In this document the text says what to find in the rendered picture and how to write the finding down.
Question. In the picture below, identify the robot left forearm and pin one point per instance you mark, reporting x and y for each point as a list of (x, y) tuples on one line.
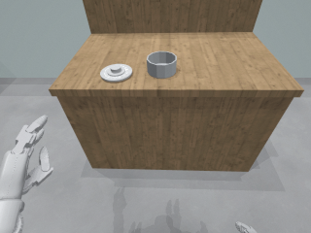
[(11, 219)]

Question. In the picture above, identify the left robot hand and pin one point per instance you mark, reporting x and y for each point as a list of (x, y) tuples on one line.
[(14, 166)]

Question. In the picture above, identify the pot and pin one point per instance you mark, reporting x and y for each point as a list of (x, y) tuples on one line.
[(161, 64)]

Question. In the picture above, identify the table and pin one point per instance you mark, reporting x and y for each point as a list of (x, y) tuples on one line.
[(215, 113)]

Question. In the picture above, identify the knob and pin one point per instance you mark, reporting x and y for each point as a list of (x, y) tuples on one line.
[(115, 68)]

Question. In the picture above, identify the lid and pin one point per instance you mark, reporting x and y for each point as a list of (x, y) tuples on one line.
[(107, 75)]

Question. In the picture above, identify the right robot hand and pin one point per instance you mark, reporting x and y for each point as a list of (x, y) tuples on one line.
[(243, 228)]

